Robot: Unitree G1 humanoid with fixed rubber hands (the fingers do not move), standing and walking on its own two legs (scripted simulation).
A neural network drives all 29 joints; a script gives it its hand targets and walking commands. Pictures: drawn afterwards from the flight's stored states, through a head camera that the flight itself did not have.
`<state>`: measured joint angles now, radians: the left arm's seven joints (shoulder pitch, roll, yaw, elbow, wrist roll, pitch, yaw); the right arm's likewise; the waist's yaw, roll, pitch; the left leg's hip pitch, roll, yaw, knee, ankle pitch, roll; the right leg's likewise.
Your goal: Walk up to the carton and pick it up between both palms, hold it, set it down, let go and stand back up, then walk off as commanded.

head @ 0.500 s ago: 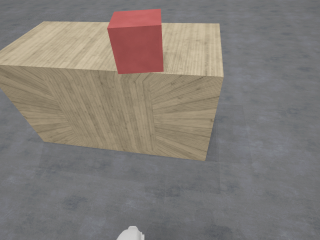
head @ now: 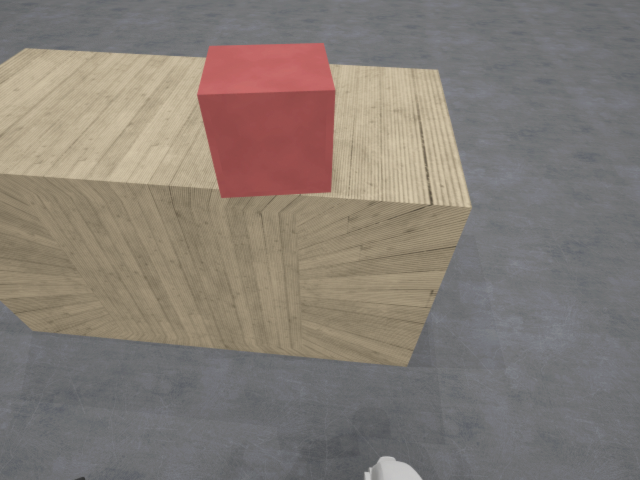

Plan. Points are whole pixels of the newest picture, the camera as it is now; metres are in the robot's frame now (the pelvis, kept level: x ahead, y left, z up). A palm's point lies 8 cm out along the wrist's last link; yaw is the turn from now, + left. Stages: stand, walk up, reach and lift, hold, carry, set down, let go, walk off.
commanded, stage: walk up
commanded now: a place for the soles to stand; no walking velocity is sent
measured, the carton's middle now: (271, 121) +0.75 +0.08 +0.07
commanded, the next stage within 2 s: none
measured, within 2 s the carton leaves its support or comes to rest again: neither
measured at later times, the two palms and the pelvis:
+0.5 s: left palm out of the picture +0.20 +0.44 -0.08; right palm (475, 377) +0.29 -0.23 -0.08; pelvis +0.14 +0.10 -0.04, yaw +1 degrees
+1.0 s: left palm (28, 336) +0.37 +0.46 -0.09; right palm (430, 377) +0.29 -0.17 -0.09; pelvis +0.22 +0.16 -0.01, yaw -6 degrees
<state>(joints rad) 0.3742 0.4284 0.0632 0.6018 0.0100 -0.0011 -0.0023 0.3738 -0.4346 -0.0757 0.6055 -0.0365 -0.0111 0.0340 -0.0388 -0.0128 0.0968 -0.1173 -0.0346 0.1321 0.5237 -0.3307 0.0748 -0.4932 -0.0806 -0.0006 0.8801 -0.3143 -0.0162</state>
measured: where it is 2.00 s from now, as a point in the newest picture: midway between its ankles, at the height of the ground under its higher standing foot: outside the picture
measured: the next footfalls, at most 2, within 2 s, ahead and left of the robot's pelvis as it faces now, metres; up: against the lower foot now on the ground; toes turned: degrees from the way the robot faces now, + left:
right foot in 0.10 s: +0.20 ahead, -0.14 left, +0.00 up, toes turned -5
left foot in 0.48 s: +0.27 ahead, +0.26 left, +0.00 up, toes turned +4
